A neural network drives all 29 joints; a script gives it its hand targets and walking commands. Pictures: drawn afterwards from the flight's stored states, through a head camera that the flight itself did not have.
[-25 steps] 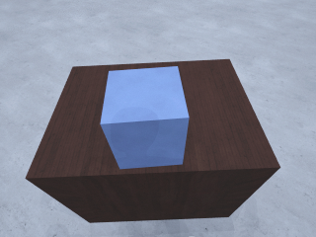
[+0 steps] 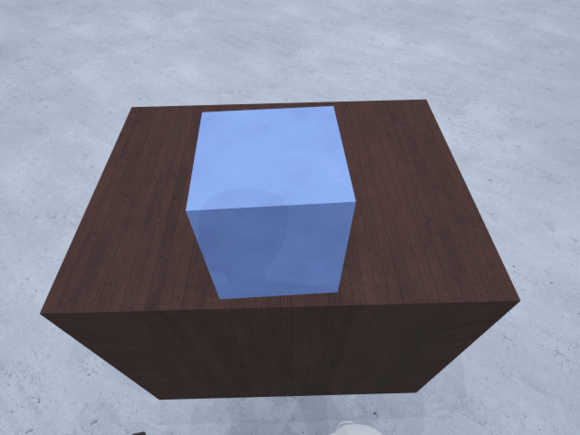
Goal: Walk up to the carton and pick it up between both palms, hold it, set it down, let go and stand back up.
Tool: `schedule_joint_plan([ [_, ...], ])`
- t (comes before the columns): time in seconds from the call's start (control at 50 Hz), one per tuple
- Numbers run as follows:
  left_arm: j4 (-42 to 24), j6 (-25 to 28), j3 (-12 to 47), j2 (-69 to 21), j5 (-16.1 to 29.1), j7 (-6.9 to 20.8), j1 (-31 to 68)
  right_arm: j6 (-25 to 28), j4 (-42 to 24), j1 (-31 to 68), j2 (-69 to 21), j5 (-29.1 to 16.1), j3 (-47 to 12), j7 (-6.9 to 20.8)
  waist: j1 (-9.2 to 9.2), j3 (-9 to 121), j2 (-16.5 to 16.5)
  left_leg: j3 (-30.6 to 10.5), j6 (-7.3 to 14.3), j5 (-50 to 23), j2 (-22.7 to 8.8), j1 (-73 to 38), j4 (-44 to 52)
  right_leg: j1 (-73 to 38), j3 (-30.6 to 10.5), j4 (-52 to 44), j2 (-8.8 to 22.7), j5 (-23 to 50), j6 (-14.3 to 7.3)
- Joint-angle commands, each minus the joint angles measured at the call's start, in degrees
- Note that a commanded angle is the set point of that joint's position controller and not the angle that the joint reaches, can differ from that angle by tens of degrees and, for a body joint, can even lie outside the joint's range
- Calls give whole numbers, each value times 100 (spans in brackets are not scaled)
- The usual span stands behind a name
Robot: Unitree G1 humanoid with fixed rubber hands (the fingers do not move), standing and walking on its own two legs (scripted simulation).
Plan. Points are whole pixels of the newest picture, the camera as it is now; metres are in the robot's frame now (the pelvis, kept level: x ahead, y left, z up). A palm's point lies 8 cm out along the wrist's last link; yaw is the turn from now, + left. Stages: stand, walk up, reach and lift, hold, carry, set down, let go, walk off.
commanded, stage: reach and lift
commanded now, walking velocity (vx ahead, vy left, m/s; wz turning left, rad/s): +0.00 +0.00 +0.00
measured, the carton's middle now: (273, 207) +0.46 +0.02 +0.03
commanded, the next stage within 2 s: none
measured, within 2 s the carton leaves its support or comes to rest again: neither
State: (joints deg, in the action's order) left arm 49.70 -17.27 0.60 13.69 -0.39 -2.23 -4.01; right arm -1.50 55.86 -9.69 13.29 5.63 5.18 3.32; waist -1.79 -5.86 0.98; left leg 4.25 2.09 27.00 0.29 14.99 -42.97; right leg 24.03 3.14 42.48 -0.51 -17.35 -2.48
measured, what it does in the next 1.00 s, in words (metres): stands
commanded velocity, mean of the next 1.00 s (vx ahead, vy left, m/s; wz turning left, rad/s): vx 0.00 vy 0.00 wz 0.00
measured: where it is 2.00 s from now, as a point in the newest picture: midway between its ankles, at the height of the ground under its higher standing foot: outside the picture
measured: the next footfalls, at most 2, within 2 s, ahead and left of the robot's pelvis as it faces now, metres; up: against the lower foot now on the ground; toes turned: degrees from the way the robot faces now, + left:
none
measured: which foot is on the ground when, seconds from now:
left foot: down 0.00-1.00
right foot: down 0.00-1.00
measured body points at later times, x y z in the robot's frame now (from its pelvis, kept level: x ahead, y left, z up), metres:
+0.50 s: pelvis -0.02 -0.04 +0.00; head +0.03 -0.01 +0.44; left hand +0.13 +0.24 -0.10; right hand +0.13 -0.23 -0.11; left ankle -0.04 +0.09 -0.71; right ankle +0.05 -0.10 -0.71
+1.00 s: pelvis +0.00 -0.04 +0.02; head -0.01 -0.03 +0.47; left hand +0.15 +0.24 -0.05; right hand +0.15 -0.21 -0.05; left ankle -0.04 +0.09 -0.71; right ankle +0.05 -0.10 -0.71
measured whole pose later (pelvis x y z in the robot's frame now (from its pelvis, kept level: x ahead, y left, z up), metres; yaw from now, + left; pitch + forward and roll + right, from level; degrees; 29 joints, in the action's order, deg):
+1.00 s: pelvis +0.00 -0.04 +0.02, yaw +3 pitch -9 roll +0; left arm 26.9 -7.1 -3.7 16.1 1.1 3.6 -12.0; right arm 3.5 24.7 -19.6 1.6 0.4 -0.8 -6.2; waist 0.7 -7.6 -0.5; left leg 2.4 -1.0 20.5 -2.6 2.0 -31.0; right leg 8.5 6.7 29.6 -2.6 -13.1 -4.7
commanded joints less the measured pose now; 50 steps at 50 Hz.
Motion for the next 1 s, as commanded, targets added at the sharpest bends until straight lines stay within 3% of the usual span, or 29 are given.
schedule_joint_plan([
  [0.0, -2083, -1362, -378, 855, -388, 148, 1138, 6, -1146, 1185, 933, 16, 382, 182, 128, 1079, -61, -99, -192, -691, -754, 3095, 857, -2260, -216, 308, 277, 902, -50],
  [0.02, -2127, -1539, -428, 902, -476, 232, 871, -93, -1130, 870, 961, -253, 195, 73, 130, 1395, -129, -65, -312, -1530, -652, 2364, 397, -2131, -328, 184, 365, 1573, -54],
  [0.04, -2300, -1611, -508, 918, -543, 343, 649, -113, -1137, 639, 893, -440, 69, -23, 2, 1530, -112, -192, -414, -2603, -596, 1723, 118, -1859, -222, 320, 293, 2306, -68],
  [0.08, -2838, -1654, -612, 886, -724, 479, 18, -31, -1059, 223, 1120, -765, 1, -93, 46, 1908, -13, -201, -571, -3273, -505, 985, -84, -1793, -126, 208, 126, 2964, -93],
  [0.14, -3032, -1543, -710, 847, -760, 619, -655, 10, -1000, 19, 1015, -932, -198, -242, 50, 1743, -327, -104, -497, -2928, -333, 862, 233, -2384, -201, -254, 147, 3382, -62],
  [0.18, -3253, -1389, -747, 855, -839, 612, -659, 34, -1243, 29, 710, -922, -258, -328, 69, 1130, -363, -82, -414, -1792, -325, 1436, 544, -2642, -418, -659, 243, 2294, -102],
  [0.2, -3239, -1312, -715, 859, -754, 600, -575, 82, -1463, 187, 555, -803, -286, -362, 74, 801, -438, -40, -367, -1586, -309, 1591, 630, -2535, -448, -749, 297, 2070, -96],
  [0.22, -3191, -1237, -693, 893, -691, 574, -460, 112, -1606, 253, 466, -825, -302, -410, 92, 743, -372, -17, -332, -1382, -276, 1679, 623, -2528, -621, -857, 416, 1781, -81],
  [0.24, -3136, -1176, -647, 917, -706, 547, -234, 108, -1630, 271, 302, -750, -250, -472, -51, 488, -334, -47, -270, -1067, -307, 1713, 718, -2300, -698, -946, 453, 1343, -104],
  [0.28, -3407, -1005, -633, 1068, -615, 494, 63, 212, -1996, 359, 34, -647, -260, -539, 4, 554, -238, -19, -189, -854, -362, 1860, 661, -2217, -884, -993, 553, 894, -57],
  [0.32, -3490, -843, -699, 1184, -600, 432, 279, 293, -2226, 310, -222, -604, -218, -550, 101, 747, 64, 39, -165, -571, -407, 2053, 808, -2354, -943, -967, 662, 685, 6],
  [0.38, -3821, -553, -661, 1221, -475, 331, 429, 372, -2432, 189, -347, -569, -152, -542, 70, 1050, 460, 3, -148, -308, -540, 2448, 1017, -2836, -737, -645, 471, 737, -41],
  [0.48, -3935, -159, -678, 1123, -279, 256, -146, 672, -2765, -188, -340, -441, -100, -648, 24, 1205, 643, -34, -60, -447, -645, 2642, 1341, -3526, -596, -537, 353, 1252, -20],
  [0.5, -3770, -139, -639, 1165, -263, 309, -182, 660, -2745, -231, -447, -412, -175, -711, -36, 1023, 454, 11, -54, -523, -586, 2589, 1277, -3469, -641, -699, 399, 1119, 17],
  [0.54, -3697, -131, -715, 1210, -243, 344, -367, 677, -2955, -352, -477, -379, -204, -806, 67, 914, 360, -12, -12, -457, -560, 2370, 1366, -3442, -779, -947, 466, 686, 30],
  [0.56, -3616, -138, -741, 1231, -209, 378, -393, 656, -3107, -322, -482, -325, -204, -861, 59, 736, 45, 15, -3, -508, -507, 2213, 1424, -3352, -745, -1092, 443, 575, 34],
  [0.6, -3492, -127, -682, 1176, -46, 431, -509, 586, -3273, -457, -543, -376, -259, -932, 68, 608, -41, 33, -7, -611, -484, 2017, 1475, -3297, -766, -1258, 454, 444, 49],
  [0.66, -3390, 12, -774, 1121, -149, 416, -585, 496, -3321, -620, -632, -410, -399, -931, 223, 147, 199, -7, 35, -560, -554, 2274, 1987, -3671, -700, -1380, 311, 515, 90],
  [0.74, -3149, 324, -820, 1127, -86, 513, -463, 445, -3735, -631, -706, -521, -560, -925, 295, 65, 65, 38, 158, -628, -533, 2068, 2188, -3768, -769, -1558, 342, 283, 190],
  [0.78, -3153, 523, -746, 1099, -40, 553, -237, 459, -3749, -676, -837, -468, -578, -953, 184, -119, 50, 78, 147, -514, -521, 1895, 2219, -3578, -791, -1726, 369, 10, 182],
  [0.82, -3124, 697, -792, 1159, -27, 558, -151, 458, -3790, -699, -957, -547, -569, -949, 254, -91, 143, 113, 200, -446, -543, 2005, 2321, -3730, -896, -1764, 391, -47, 250],
  [0.86, -3312, 924, -714, 1104, 87, 597, 17, 548, -3929, -769, -953, -496, -566, -958, 144, -152, 234, 61, 180, -317, -567, 1947, 2409, -3679, -826, -1767, 343, -57, 214],
  [0.88, -3259, 1050, -690, 1093, 169, 590, -16, 587, -3919, -764, -966, -552, -593, -955, 185, 21, 248, 55, 216, -405, -601, 1892, 2413, -3748, -807, -1692, 340, 84, 217],
  [0.9, -3284, 1153, -638, 1091, 155, 571, 60, 625, -3790, -819, -957, -511, -525, -953, 61, -41, 304, -4, 219, -251, -620, 1969, 2502, -3819, -783, -1692, 302, 144, 235],
  [0.92, -3252, 1263, -733, 1173, 133, 556, 125, 711, -3924, -712, -930, -498, -500, -968, 136, 95, 294, 55, 255, -422, -592, 1940, 2404, -3862, -894, -1703, 381, 152, 279],
  [0.98, -3119, 1512, -645, 1261, 266, 583, 37, 792, -3768, -834, -1126, -593, -560, -1014, 82, -36, 248, 72, 192, -707, -500, 1604, 2345, -3547, -951, -1912, 474, 206, 243],
])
